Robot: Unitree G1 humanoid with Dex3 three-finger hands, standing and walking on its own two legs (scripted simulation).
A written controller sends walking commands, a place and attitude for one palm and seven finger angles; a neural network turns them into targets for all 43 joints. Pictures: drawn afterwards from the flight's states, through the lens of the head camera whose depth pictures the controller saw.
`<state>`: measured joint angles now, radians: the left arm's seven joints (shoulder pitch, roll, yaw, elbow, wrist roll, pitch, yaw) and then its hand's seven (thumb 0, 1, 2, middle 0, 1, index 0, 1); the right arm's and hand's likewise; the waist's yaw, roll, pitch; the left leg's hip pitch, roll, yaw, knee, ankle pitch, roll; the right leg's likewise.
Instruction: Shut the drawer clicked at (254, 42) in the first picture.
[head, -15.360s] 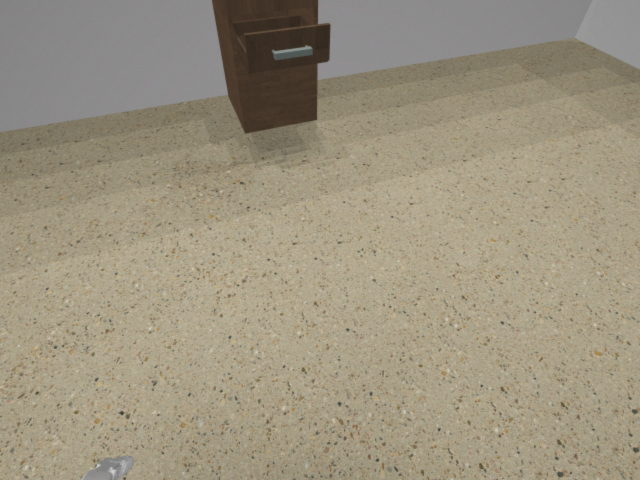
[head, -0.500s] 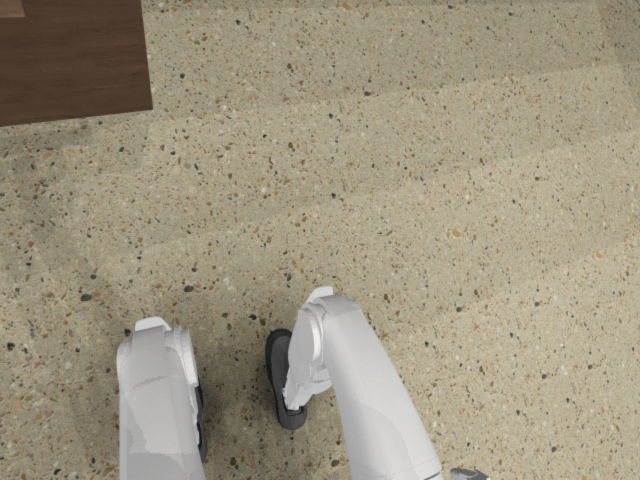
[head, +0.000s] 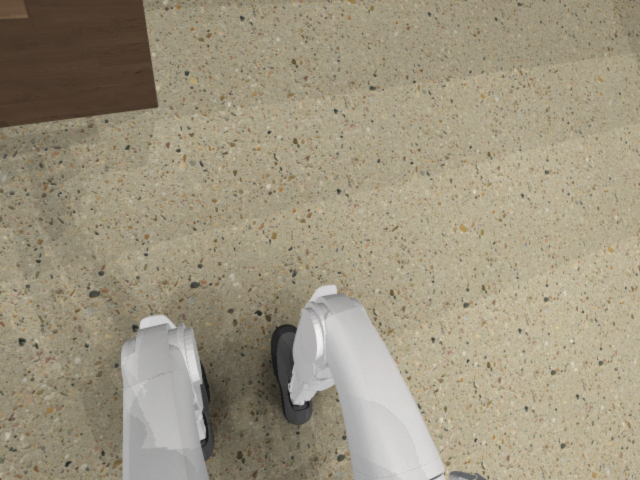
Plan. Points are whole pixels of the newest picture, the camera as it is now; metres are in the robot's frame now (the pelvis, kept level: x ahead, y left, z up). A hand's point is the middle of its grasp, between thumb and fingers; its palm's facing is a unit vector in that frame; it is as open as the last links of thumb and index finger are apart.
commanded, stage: pull the fist back off the drawer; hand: left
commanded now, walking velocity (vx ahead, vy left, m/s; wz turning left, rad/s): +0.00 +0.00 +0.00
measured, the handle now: out of the picture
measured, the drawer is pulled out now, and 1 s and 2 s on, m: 0.00 0.00 0.00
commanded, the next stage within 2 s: draw the hand back to the body in 0.26 s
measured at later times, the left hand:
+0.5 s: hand out of the picture +0.57 +0.30 +0.05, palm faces +0.19 -0.98 -0.11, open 3.3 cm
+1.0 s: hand out of the picture +0.39 +0.27 +0.23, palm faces +0.24 -0.94 -0.24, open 3.2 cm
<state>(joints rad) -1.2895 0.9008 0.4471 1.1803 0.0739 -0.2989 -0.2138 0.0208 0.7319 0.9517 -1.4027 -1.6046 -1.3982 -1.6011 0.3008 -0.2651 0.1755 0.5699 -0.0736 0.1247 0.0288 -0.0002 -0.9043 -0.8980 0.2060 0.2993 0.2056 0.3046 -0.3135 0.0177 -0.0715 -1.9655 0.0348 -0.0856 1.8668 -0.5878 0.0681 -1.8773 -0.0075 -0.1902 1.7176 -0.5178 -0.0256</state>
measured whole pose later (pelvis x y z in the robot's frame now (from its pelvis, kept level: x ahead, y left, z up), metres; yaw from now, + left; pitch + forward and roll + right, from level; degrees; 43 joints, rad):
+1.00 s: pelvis +0.10 +0.01 +0.22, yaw +8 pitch +17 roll -3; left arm -0.01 0.35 0.17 0.25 -0.09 -0.11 0.00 0.01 0.90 0.90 -1.40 -1.60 -1.40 -1.60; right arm 0.22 -0.25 0.02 0.45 0.04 0.09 -0.05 0.01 -0.91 -0.90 0.20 0.30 0.20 0.30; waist -0.05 0.03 -0.14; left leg -0.81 0.01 0.01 1.02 -0.50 0.05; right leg -0.78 0.01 -0.08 0.95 -0.46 -0.01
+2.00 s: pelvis +0.11 -0.02 +0.28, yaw +8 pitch -1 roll -1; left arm 0.55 0.36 0.36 -0.48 -0.06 -0.18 0.11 0.01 0.89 0.90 -1.41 -1.60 -1.40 -1.60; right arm 0.21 -0.23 0.01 0.59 0.00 -0.09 -0.07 0.01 -0.90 -0.90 0.20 0.30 0.20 0.30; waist 0.02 0.09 -0.01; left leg -0.19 0.02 0.00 0.52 -0.31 0.00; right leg -0.17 0.04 -0.07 0.45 -0.26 -0.04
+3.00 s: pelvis +0.01 +0.01 +0.26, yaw +10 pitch +2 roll -2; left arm 0.58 0.40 0.41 -0.60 -0.02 -0.34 0.14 0.01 0.89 0.90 -1.41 -1.60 -1.41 -1.60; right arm 0.19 -0.22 -0.03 0.60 -0.01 -0.10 -0.05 0.01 -0.90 -0.90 0.20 0.30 0.20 0.30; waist -0.03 -0.01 0.05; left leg -0.49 -0.03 0.03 0.66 -0.25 0.06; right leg -0.45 0.03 0.01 0.58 -0.16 0.01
